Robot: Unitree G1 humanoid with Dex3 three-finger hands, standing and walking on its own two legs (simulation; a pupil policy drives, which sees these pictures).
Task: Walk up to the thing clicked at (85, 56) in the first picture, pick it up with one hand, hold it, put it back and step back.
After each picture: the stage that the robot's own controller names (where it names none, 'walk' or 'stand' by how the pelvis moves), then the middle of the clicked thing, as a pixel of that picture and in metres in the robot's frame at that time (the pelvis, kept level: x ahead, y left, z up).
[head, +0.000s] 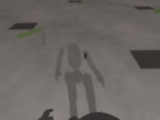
stand; (85, 56) +1.32 +0.15 -0.72
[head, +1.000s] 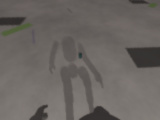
walk; (80, 55) +1.18 +0.16 -0.71
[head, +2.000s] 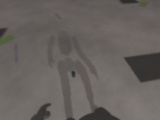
walk; (73, 74) +0.75 +0.24 -0.71
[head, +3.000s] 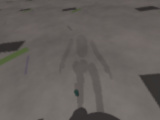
walk; (76, 93) +0.50 +0.29 -0.70
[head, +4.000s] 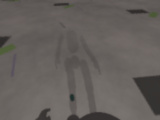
stand; (72, 97) +0.41 +0.23 -0.71
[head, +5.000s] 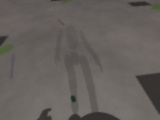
stand; (73, 98) +0.36 +0.23 -0.71
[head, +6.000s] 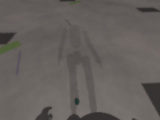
stand; (77, 101) +0.34 +0.15 -0.72
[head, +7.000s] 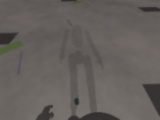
stand; (76, 101) +0.34 +0.16 -0.72
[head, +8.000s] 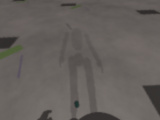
stand; (76, 104) +0.34 +0.17 -0.73
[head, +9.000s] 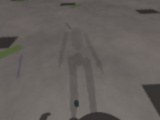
stand; (76, 103) +0.34 +0.17 -0.73
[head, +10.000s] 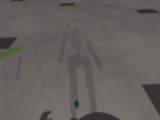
go down; (76, 104) +0.34 +0.17 -0.72
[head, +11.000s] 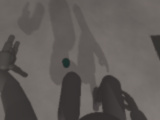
go down; (66, 63) +0.43 +0.19 -0.31
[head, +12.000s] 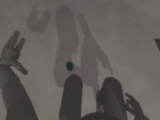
approach; (69, 66) +0.43 +0.18 -0.31
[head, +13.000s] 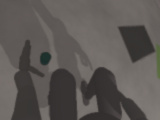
close in; (45, 59) +0.42 +0.22 -0.23
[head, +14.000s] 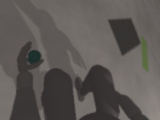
close; (34, 57) +0.41 +0.23 -0.23
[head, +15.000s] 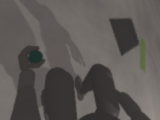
lift; (35, 57) +0.40 +0.22 -0.23
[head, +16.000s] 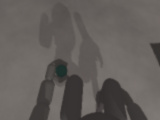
lift; (61, 72) +0.31 +0.22 -0.07
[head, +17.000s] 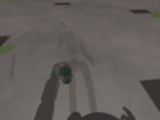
hold; (66, 75) +0.33 +0.18 +0.06
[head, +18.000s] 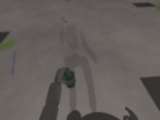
hold; (69, 79) +0.31 +0.16 +0.00
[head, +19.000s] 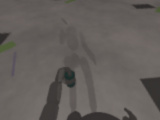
hold; (70, 79) +0.32 +0.16 +0.00
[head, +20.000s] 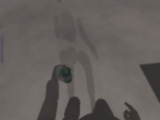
crouch; (66, 75) +0.34 +0.17 -0.06
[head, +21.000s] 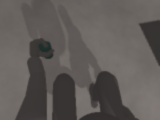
lower; (46, 50) +0.47 +0.24 -0.11
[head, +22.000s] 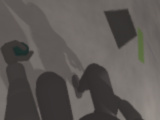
lower; (22, 52) +0.44 +0.25 -0.23
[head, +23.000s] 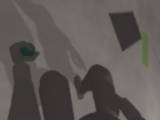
lower; (28, 52) +0.43 +0.25 -0.23
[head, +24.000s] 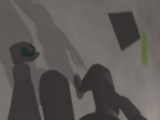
lower; (28, 53) +0.43 +0.24 -0.23
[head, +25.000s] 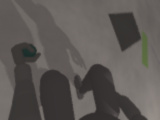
lower; (29, 53) +0.43 +0.24 -0.23
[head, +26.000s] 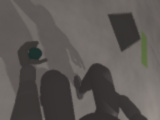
open; (34, 56) +0.42 +0.21 -0.23
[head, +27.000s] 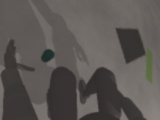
stand; (47, 56) +0.42 +0.20 -0.24
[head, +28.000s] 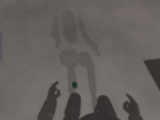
stand; (74, 85) +0.38 +0.16 -0.56
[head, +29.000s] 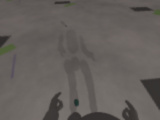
stand; (76, 102) +0.35 +0.15 -0.66
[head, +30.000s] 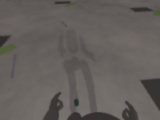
stand; (76, 102) +0.35 +0.15 -0.67
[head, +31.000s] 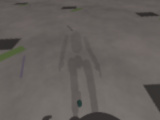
stand; (79, 103) +0.37 +0.14 -0.72
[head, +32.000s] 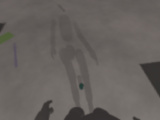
walk; (81, 86) +0.44 +0.10 -0.70
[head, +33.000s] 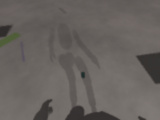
walk; (83, 75) +0.66 +0.14 -0.70
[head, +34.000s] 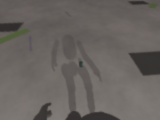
stand; (80, 64) +0.98 +0.19 -0.70
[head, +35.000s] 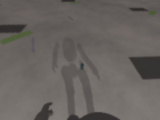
stand; (82, 66) +1.00 +0.16 -0.72
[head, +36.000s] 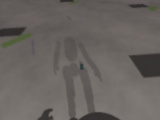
stand; (81, 66) +0.99 +0.19 -0.73
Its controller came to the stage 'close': yes
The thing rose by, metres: 0.73
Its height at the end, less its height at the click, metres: +0.00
